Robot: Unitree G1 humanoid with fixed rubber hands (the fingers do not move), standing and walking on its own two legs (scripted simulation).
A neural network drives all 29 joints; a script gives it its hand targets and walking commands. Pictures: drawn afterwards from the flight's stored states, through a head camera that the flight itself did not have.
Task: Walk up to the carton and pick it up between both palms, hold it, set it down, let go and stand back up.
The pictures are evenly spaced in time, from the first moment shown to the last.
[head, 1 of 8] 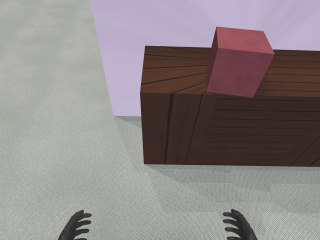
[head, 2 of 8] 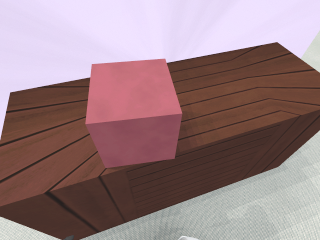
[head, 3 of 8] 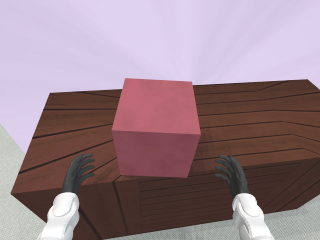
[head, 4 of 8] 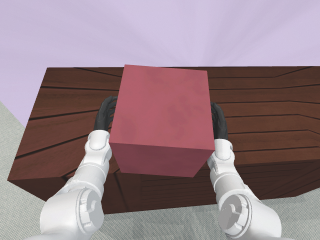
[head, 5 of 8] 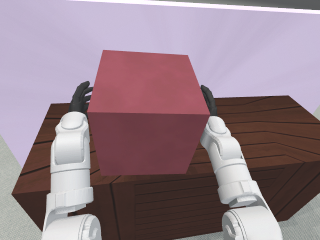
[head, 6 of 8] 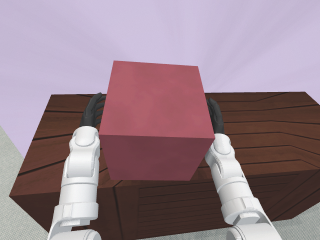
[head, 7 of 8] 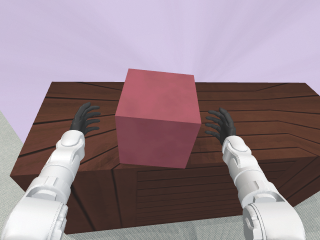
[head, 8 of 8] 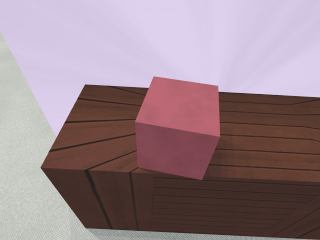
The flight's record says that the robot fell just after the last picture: no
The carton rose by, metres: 0.18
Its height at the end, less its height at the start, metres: +0.00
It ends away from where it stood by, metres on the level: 0.00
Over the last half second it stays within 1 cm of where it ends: yes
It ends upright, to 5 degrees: yes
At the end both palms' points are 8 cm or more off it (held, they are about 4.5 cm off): yes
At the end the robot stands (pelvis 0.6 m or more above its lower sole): yes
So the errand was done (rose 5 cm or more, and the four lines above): yes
